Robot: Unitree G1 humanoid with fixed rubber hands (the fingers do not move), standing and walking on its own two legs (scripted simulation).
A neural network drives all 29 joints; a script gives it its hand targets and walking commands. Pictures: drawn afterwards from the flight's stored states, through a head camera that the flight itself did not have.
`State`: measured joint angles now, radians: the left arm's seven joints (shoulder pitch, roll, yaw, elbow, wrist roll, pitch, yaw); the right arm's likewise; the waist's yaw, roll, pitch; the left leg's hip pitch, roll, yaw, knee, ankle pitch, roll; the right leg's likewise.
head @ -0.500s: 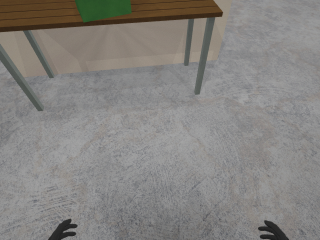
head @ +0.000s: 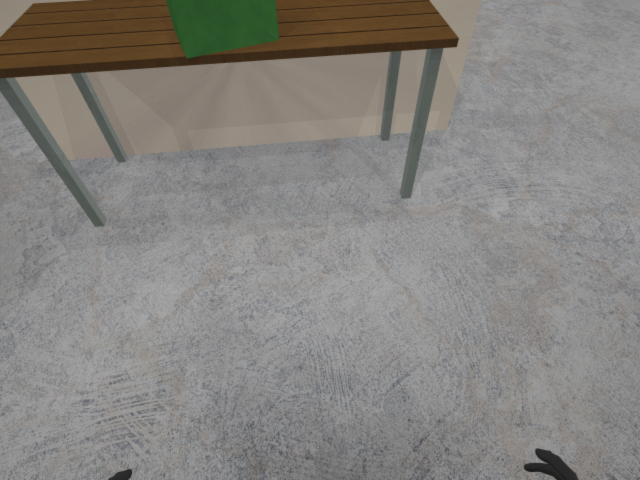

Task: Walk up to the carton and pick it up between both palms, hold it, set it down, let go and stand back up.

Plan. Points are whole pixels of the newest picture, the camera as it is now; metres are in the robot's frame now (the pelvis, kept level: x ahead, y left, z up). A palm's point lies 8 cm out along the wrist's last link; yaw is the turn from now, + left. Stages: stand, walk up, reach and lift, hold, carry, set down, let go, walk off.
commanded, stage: stand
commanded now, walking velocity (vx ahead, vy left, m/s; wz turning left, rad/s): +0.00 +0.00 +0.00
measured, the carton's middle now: out of the picture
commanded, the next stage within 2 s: walk up in 1.54 s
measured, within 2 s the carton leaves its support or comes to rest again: neither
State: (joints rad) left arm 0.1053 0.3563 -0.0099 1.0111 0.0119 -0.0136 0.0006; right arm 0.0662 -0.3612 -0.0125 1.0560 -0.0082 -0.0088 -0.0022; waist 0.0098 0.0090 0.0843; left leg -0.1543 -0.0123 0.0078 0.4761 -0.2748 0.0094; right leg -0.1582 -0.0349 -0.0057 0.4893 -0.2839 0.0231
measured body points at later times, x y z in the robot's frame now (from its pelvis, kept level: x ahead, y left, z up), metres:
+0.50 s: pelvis -0.01 -0.01 +0.01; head +0.00 -0.01 +0.46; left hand +0.09 +0.30 -0.11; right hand +0.08 -0.31 -0.12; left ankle -0.01 +0.11 -0.74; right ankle -0.01 -0.13 -0.74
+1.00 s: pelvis -0.01 -0.01 +0.01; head +0.00 -0.02 +0.46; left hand +0.08 +0.30 -0.11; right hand +0.08 -0.31 -0.12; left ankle -0.01 +0.11 -0.74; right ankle -0.01 -0.13 -0.74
